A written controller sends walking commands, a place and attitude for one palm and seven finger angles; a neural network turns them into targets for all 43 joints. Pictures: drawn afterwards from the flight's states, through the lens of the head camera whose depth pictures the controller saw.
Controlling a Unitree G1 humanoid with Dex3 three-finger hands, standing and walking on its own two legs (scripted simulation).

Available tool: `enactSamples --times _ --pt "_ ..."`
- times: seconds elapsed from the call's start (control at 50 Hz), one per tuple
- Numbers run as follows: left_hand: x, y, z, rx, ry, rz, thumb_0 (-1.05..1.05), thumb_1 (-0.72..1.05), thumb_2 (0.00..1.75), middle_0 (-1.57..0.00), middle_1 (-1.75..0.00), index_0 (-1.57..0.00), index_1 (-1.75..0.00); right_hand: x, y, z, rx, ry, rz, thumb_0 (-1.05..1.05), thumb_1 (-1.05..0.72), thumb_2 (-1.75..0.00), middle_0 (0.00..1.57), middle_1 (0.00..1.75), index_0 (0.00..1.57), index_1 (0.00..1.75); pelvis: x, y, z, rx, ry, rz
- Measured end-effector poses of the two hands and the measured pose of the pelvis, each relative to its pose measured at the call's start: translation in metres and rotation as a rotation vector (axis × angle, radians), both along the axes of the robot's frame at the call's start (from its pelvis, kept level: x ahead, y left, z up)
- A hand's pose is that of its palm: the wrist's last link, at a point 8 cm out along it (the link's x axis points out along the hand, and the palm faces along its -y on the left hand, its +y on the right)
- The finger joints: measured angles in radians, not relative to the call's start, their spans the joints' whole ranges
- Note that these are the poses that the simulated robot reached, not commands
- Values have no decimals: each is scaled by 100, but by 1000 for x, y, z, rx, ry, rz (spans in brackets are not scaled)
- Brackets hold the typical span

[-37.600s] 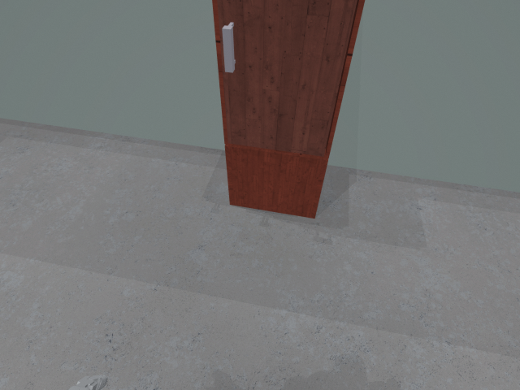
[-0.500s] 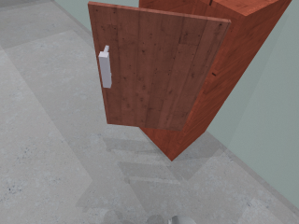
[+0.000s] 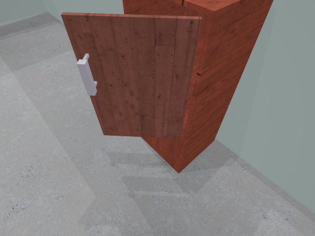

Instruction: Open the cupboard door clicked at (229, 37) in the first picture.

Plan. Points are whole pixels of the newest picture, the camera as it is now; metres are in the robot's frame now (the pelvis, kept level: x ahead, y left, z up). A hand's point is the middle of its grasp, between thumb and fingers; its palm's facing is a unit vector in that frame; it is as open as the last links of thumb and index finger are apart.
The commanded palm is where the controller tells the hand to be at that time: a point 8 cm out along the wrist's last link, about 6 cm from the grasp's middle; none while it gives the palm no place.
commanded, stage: come to a stop and stand still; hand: left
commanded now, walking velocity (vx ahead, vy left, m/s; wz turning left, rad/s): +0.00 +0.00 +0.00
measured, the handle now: (89, 74) +0.60 +0.26 +0.07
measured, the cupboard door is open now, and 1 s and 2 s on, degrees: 45 45 45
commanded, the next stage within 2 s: look again from close up in 0.26 s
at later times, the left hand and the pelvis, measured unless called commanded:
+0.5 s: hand out of the picture -0.02 +0.16 -0.17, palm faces -0.01 -0.98 -0.18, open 7.4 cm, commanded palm none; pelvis -0.01 +0.00 +0.01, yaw -1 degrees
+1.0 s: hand out of the picture +0.00 +0.19 -0.17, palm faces -0.01 -0.98 -0.19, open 7.4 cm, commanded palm none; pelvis -0.02 +0.01 +0.01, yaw -2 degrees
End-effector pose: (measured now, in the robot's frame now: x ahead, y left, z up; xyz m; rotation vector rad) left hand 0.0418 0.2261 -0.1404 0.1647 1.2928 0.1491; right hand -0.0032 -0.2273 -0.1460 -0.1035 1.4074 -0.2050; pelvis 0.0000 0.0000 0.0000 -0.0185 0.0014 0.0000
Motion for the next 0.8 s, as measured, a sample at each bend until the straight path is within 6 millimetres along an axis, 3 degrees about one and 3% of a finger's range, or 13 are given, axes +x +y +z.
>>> enactSamples --times 0.22,0.34,0.48,0.68,0.8 --pt "-49 -15 1 -39 114 40 1 92 90 -20 -30 -20 -30 10 -4 12 -18 -25 50 1 -93 -90 20 30 20 30 -4 -6 10 16 -15 -10" --pt "-63 -23 2 -51 151 43 1 91 90 -19 -30 -20 -30 4 -4 12 -9 -10 51 0 -93 -90 20 30 20 30 -3 -8 12 18 -16 -11" --pt "-63 -19 1 -28 125 2 1 91 90 -20 -30 -20 -30 -1 1 6 2 -42 47 1 -93 -90 20 30 20 30 -8 -1 6 3 -9 -18" --pt "-37 7 3 9 27 -14 1 90 90 -20 -30 -20 -30 -10 17 2 16 -66 55 1 -94 -90 20 30 20 30 -12 10 3 17 -34 -19" --pt "-33 13 4 9 17 -26 1 91 90 -19 -30 -20 -30 -18 21 5 17 -51 56 1 -93 -90 20 30 20 30 -16 13 5 20 -28 -23"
